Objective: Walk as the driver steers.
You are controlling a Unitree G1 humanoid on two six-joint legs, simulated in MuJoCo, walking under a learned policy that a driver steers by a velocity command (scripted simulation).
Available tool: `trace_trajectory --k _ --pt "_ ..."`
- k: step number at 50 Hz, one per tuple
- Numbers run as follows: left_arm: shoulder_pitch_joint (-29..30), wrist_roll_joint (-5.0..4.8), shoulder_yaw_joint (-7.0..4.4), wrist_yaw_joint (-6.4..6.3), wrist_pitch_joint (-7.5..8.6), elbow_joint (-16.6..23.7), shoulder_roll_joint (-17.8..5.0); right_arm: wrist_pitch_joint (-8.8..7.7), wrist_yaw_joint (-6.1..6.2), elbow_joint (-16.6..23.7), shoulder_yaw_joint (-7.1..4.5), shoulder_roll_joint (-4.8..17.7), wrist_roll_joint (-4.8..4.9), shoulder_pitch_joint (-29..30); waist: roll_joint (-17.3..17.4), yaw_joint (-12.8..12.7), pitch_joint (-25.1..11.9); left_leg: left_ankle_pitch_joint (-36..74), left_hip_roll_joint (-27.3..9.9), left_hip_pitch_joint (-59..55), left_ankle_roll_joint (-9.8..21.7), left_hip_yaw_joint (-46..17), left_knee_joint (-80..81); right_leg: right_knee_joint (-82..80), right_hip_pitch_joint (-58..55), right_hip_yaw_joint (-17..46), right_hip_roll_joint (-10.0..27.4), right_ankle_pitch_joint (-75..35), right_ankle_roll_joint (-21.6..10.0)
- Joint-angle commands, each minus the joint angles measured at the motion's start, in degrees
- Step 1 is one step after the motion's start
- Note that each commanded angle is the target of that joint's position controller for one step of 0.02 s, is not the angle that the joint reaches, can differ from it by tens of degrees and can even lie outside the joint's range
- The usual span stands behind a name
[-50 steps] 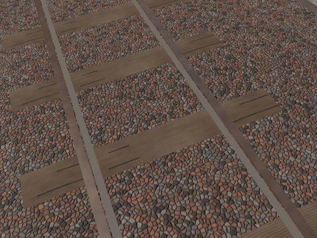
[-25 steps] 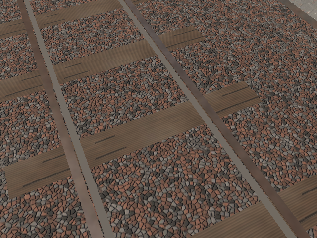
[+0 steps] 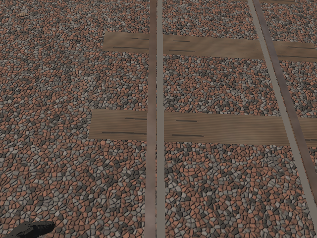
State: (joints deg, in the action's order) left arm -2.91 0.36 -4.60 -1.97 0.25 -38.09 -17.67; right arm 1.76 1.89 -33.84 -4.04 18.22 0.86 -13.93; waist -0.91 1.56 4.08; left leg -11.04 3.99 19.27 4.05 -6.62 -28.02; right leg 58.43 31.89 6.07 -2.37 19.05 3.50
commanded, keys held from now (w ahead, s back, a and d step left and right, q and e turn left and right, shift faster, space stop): q+shift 0.06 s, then shift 0.02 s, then e+shift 0.16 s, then w+e+shift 0.72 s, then w+q+shift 0.04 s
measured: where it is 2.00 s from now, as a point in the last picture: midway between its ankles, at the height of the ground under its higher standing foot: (245, 87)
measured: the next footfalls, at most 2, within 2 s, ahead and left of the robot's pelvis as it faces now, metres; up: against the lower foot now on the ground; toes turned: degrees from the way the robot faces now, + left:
right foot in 0.24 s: +0.10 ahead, -0.14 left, +0.00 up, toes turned +13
right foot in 0.90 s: +0.44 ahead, -0.23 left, +0.00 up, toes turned -28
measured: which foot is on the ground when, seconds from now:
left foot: down 0.00-0.90, up 0.92-1.00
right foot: up 0.00-0.22, down 0.24-0.50, up 0.52-0.88, down 0.90-1.00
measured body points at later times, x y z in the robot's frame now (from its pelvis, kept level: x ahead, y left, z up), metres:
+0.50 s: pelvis +0.08 -0.02 +0.00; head +0.10 -0.03 +0.45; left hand +0.14 +0.26 -0.11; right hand +0.26 -0.29 -0.08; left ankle +0.05 +0.10 -0.74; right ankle +0.06 -0.15 -0.74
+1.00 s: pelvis +0.37 -0.16 -0.04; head +0.41 -0.18 +0.41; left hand +0.65 -0.01 -0.14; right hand +0.27 -0.41 -0.16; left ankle +0.27 +0.06 -0.61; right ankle +0.40 -0.21 -0.74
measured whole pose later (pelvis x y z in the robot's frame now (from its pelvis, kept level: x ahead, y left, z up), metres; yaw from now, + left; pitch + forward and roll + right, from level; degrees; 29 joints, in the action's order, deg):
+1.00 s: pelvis +0.37 -0.16 -0.04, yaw -29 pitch +1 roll -1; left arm -9.5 1.7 -2.8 1.9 -0.7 -38.5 -19.0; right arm -4.7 -0.7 -44.0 -0.5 15.1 -2.3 -21.4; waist -0.1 3.6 3.5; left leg -17.4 -5.5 16.2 -0.9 -1.2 -80.0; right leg 42.5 26.5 -4.9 -9.3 17.0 -9.4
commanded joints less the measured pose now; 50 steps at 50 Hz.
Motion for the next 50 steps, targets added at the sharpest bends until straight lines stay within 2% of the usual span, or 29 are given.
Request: trace_trajectory --k 1,5,9,11,12,13,14,15,16,17,21,23,24,25,26,27,28,29,32,39,41,43,44,45,46,47,48,49,50 --pt "1.2 -0.27 -0.69 0.26 0.84 3.1 -3.2 -0.13 1.17 5.1 -3.36 10.5 0.32 2.2 7.0 -1.1 -9.1 5.3 -11.7 -10.5 7.5 -19.0 8.1 -7.3 2.1 1.8 -1.4 -2.3 1.2" --pt "-0.3 -0.56 -0.78 0.84 1.14 1.6 -4.3 0.54 0.98 5.8 -3.18 9.9 -0.27 3.8 9.8 -0.5 -9.8 3.4 -11.6 -9.7 7.0 -20.2 6.4 -13.3 -1.9 1.5 -0.8 -3.0 1.4" --pt "-1.3 -0.49 0.03 1.80 1.56 1.1 -3.9 0.68 -0.24 5.0 -0.62 5.5 -1.59 4.1 10.0 1.1 -11.2 13.6 -13.2 -7.6 7.7 -18.5 3.4 -17.1 -11.2 -1.9 2.7 -1.7 0.2" --pt "-3.3 -0.10 1.19 2.69 2.03 0.3 -0.9 0.18 -0.95 3.7 1.37 1.5 -1.83 5.7 8.4 -1.0 -10.1 9.6 -11.2 -4.6 5.5 -15.5 3.3 -30.3 -20.5 -2.9 3.5 -9.7 -1.4" --pt "-2.0 0.48 1.35 2.82 2.08 0.8 -1.5 -0.41 -1.27 2.3 1.37 1.5 -2.24 2.9 7.0 0.0 -8.3 4.2 -8.9 -4.0 3.3 -13.5 3.5 -34.9 -22.6 -0.4 3.6 -15.8 -2.6" --pt "-2.3 0.84 0.93 2.53 1.94 1.6 -5.0 -1.00 -1.32 1.9 1.01 3.0 -3.36 0.5 2.0 2.0 -8.3 -10.1 -4.9 -3.5 0.9 -9.7 0.4 -34.5 -22.9 4.7 6.7 -17.4 -4.7" --pt "-4.0 -0.31 0.02 2.04 1.65 1.2 -8.7 -1.53 -1.33 2.5 0.46 4.6 -3.62 -0.9 -3.2 3.9 -7.2 -20.1 0.1 -1.3 -1.0 -3.3 -4.0 -35.7 -21.0 8.5 8.6 -1.6 -9.2" --pt "-9.2 -1.02 -1.03 2.02 1.49 -0.5 -11.3 -2.25 -1.27 3.4 0.11 5.2 -2.30 2.8 -9.3 0.8 -4.0 -20.8 2.2 2.4 -2.9 2.7 -10.6 -44.0 -16.8 19.6 12.3 27.4 -14.9" --pt "-11.2 -1.02 -1.04 2.19 1.62 -0.7 -11.8 -3.33 -1.02 4.1 -0.33 6.0 -0.14 6.6 -12.6 -0.9 1.7 -18.4 1.3 5.8 -3.4 4.6 -13.2 -50.6 -13.7 30.4 16.3 35.6 -17.5" --pt "-12.5 -1.19 -0.93 1.77 1.79 -1.0 -11.2 -4.47 -1.12 4.9 -0.51 6.3 0.70 10.0 -13.3 -2.3 3.5 -17.3 -0.1 6.5 -3.2 2.5 -15.0 -52.3 -12.8 33.9 17.4 32.6 -18.3" --pt "-10.9 -2.98 -1.00 0.68 2.16 0.8 -9.5 -8.56 -2.84 4.5 0.09 1.8 0.04 10.3 -8.4 -0.9 -0.9 -16.1 -0.2 0.2 -2.6 1.9 -5.3 -48.2 -16.1 24.9 10.0 15.4 -14.6" --pt "-7.2 -3.31 -0.87 0.30 1.11 3.1 -8.3 -9.16 -2.74 2.5 -0.45 1.0 0.62 7.4 -7.5 1.6 -3.1 -3.0 0.6 -11.6 -3.3 4.5 7.9 -44.2 -12.0 20.1 4.9 8.9 -12.6" --pt "-5.0 2.03 -3.05 2.39 -0.33 1.7 -11.5 -6.59 -2.06 -0.9 -0.03 2.5 -3.07 -0.2 -4.8 4.1 -5.5 -1.9 0.8 -21.9 -3.0 7.1 10.0 -36.9 -6.5 13.9 0.2 7.1 -10.9" --pt "-2.9 1.47 -2.78 2.93 -0.13 3.6 -8.2 -5.74 -0.96 -2.4 -1.14 5.6 -3.53 -7.5 -0.2 7.4 -7.8 -6.3 -5.3 -38.0 -2.2 2.8 8.7 -28.0 8.3 10.1 -2.6 8.9 -7.8" --pt "-3.1 -0.30 -0.47 3.29 0.64 6.6 -0.7 -5.21 0.01 -1.6 -2.09 11.7 -4.14 -11.3 13.7 8.9 -11.2 -26.2 -23.2 -43.9 1.3 -17.8 15.4 -11.9 18.8 2.4 -5.8 12.7 -5.9" --pt "0.3 0.70 0.10 3.55 0.73 8.7 -2.1 -4.89 0.42 -1.6 -2.83 13.3 -4.82 -7.5 11.8 7.0 -6.0 -32.2 -31.5 -34.2 6.2 -28.1 17.4 -3.4 25.7 -0.4 1.2 7.7 -5.9" --pt "2.3 1.26 -0.19 4.05 0.62 8.8 -3.5 -5.18 0.05 -1.7 -1.74 9.1 -4.75 -6.3 5.2 5.8 -2.9 -31.2 -29.6 -30.4 6.8 -25.4 17.0 1.1 26.3 0.2 4.5 3.6 -6.1" --pt "0.2 1.57 -0.22 4.86 0.48 7.6 -3.4 -5.61 -0.42 -2.0 -0.88 6.8 -4.37 -5.7 4.5 4.2 -2.1 -27.4 -26.3 -29.1 5.3 -19.6 17.1 3.8 25.9 0.0 4.7 1.1 -6.0" --pt "-1.4 2.17 -0.22 7.31 -0.53 6.5 -4.2 -6.63 -0.80 -4.5 -0.32 6.4 -3.45 -8.2 7.5 3.2 -1.1 -14.7 -20.2 -26.5 2.5 -5.3 19.4 11.5 25.4 -3.0 5.5 -2.9 -6.1" --pt "11.3 1.91 2.43 9.34 -0.76 11.4 -2.6 -8.21 -1.33 -10.0 0.20 6.0 -3.47 -11.3 5.9 3.0 6.6 11.8 -17.5 -18.9 0.0 15.4 23.9 -6.2 14.5 -12.6 5.7 -10.9 -8.8" --pt "9.6 1.78 2.87 8.65 -0.77 10.8 -2.0 -8.08 -1.03 -11.3 0.03 8.0 -3.33 -12.2 6.4 0.9 3.7 47.0 -17.3 -19.7 -0.9 20.1 16.8 -11.5 2.7 -18.0 0.8 -8.0 -12.2" --pt "-3.2 1.49 1.53 7.33 -0.47 7.6 -4.9 -6.69 -0.59 -11.6 -0.90 12.1 -3.38 -12.6 9.3 -6.8 -5.6 72.1 -19.7 -21.4 -0.9 20.7 -3.3 -11.5 -12.2 -18.7 -4.4 -1.3 -15.1" --pt "-16.3 1.41 -0.08 6.41 -0.13 3.9 -7.9 -6.24 -0.63 -10.6 -1.22 13.4 -3.17 -10.7 9.4 -13.1 -12.5 70.5 -20.4 -14.1 -0.8 19.9 -18.9 -13.7 -29.1 -15.9 -6.2 -0.4 -17.0" --pt "-24.1 1.44 -2.10 4.98 -0.16 0.3 -11.8 -6.31 -1.16 -9.9 -0.81 11.4 -3.81 -10.1 4.4 -15.2 -16.2 39.8 -16.6 -0.2 -2.1 19.1 -38.0 -18.4 -45.2 -7.2 -3.4 2.2 -18.0" --pt "-18.1 1.27 -3.58 3.95 -1.15 1.5 -18.7 -7.03 -2.68 -4.8 1.34 2.6 -3.24 -10.2 -13.1 -7.2 -17.4 -15.5 -5.5 23.6 -5.6 16.7 -61.6 -29.6 -56.0 24.5 12.8 16.2 -23.2" --pt "-20.5 1.07 -4.24 3.79 -1.65 3.8 -20.2 -8.38 -2.87 -0.4 0.79 7.9 -3.16 -4.0 -5.8 -11.1 -25.3 -11.1 -3.6 30.5 -5.0 3.3 -66.9 -40.1 -58.4 43.8 17.0 22.3 -27.6" --pt "-20.3 1.06 -3.82 3.11 -1.49 1.7 -17.9 -9.01 -2.85 0.8 0.86 8.3 -2.98 1.2 -1.4 -10.4 -17.2 -6.7 -6.9 33.9 -4.5 1.4 -63.8 -43.4 -53.1 39.9 16.5 18.9 -25.7" --pt "-18.8 1.21 -2.72 2.40 -0.68 0.3 -13.8 -9.13 -2.47 -0.8 1.71 6.7 -2.54 -2.3 2.5 -5.8 -8.7 -4.0 -10.1 30.2 -4.1 3.2 -57.4 -44.2 -41.2 32.2 16.0 10.2 -23.4" --pt "-15.6 1.55 -1.68 1.94 0.57 0.3 -10.9 -8.33 -2.32 -2.3 2.24 5.6 -3.30 -4.0 5.0 -2.7 -6.2 -4.5 -12.3 24.1 -4.1 3.6 -52.7 -43.9 -31.4 25.6 13.7 4.1 -21.7"
Keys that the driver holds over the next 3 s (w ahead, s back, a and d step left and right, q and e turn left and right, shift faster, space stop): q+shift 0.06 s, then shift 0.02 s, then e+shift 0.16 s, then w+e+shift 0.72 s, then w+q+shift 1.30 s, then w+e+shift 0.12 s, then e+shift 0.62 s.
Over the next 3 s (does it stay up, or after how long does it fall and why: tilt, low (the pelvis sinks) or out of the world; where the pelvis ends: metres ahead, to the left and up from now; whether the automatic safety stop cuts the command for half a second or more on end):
stays up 1.95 -0.31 0.00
